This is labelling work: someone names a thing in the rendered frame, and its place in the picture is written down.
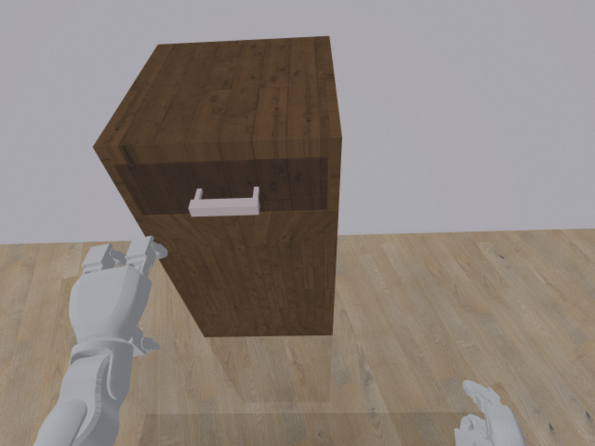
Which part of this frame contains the robot left forearm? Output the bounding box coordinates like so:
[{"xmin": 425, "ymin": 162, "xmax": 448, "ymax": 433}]
[{"xmin": 33, "ymin": 338, "xmax": 134, "ymax": 446}]

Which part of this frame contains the left robot hand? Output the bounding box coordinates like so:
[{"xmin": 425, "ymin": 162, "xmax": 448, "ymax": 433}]
[{"xmin": 69, "ymin": 236, "xmax": 168, "ymax": 357}]

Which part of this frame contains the drawer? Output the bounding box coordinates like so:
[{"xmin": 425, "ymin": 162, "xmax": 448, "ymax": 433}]
[{"xmin": 117, "ymin": 157, "xmax": 328, "ymax": 216}]

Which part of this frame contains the cabinet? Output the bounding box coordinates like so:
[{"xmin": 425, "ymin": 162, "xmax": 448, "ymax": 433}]
[{"xmin": 93, "ymin": 36, "xmax": 342, "ymax": 337}]

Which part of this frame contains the handle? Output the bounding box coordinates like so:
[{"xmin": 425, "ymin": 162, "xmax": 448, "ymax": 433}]
[{"xmin": 188, "ymin": 187, "xmax": 260, "ymax": 216}]

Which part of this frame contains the right robot hand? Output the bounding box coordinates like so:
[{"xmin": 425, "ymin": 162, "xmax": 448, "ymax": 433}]
[{"xmin": 455, "ymin": 380, "xmax": 527, "ymax": 446}]

